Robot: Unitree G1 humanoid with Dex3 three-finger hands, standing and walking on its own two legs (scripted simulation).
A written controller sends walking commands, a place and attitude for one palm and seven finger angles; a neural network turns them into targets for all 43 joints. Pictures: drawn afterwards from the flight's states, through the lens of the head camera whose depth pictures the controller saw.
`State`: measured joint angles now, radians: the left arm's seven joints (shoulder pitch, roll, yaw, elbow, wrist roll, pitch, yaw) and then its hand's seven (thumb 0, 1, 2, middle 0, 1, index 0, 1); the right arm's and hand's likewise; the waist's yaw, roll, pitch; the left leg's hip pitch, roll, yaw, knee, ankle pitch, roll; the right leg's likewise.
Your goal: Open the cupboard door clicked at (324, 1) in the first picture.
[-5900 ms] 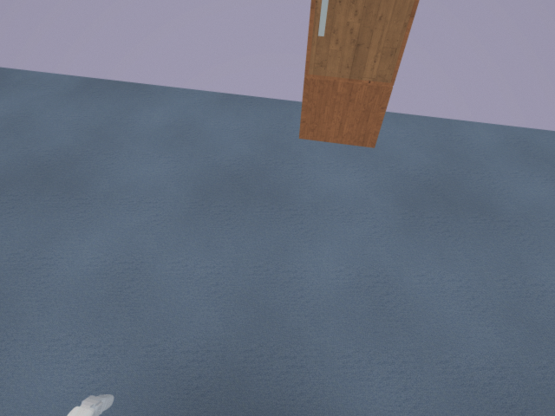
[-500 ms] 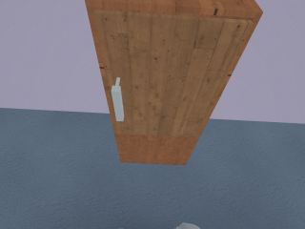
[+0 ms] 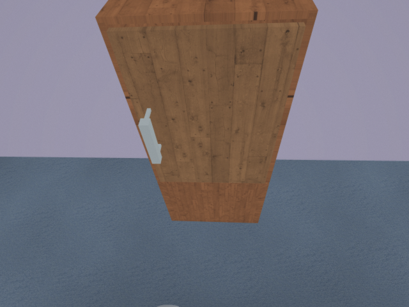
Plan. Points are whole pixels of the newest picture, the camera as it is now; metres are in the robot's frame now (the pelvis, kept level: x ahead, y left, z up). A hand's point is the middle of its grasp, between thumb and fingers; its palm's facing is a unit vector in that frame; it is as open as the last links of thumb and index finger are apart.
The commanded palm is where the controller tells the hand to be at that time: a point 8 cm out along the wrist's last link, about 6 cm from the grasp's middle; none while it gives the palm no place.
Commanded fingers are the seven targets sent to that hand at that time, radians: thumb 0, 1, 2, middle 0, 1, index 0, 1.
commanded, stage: come to a stop and stand still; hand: left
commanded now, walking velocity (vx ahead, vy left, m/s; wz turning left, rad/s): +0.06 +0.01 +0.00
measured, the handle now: (152, 136) +0.56 +0.21 -0.06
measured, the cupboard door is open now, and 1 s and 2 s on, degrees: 0 0 0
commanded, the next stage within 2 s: look again from close up in 0.54 s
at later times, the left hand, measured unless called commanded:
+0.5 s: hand out of the picture +0.00 +0.23 -0.18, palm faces +0.01 -0.98 -0.20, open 7.3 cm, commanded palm none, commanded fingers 0.00 0.90 0.90 -0.20 -0.30 -0.20 -0.30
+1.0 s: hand out of the picture +0.00 +0.25 -0.18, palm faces -0.02 -0.97 -0.23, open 7.4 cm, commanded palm none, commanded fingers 0.00 0.90 0.90 -0.20 -0.30 -0.20 -0.30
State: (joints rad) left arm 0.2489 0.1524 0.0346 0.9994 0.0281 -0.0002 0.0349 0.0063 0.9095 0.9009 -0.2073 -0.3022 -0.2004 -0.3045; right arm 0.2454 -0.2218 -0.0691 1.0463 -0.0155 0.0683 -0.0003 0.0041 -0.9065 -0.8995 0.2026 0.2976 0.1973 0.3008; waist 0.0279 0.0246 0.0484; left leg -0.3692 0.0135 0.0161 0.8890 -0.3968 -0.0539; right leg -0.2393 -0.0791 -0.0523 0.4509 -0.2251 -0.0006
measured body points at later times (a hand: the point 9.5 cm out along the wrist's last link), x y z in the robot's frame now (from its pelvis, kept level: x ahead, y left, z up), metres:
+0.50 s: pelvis -0.01 +0.06 -0.01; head +0.00 +0.05 +0.44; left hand +0.00 +0.28 -0.16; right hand +0.03 -0.17 -0.16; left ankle -0.03 +0.16 -0.75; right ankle -0.02 -0.06 -0.75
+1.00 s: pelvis -0.01 +0.07 -0.01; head -0.01 +0.05 +0.44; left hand +0.01 +0.30 -0.16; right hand -0.03 -0.14 -0.18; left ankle -0.03 +0.16 -0.75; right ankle -0.02 -0.06 -0.75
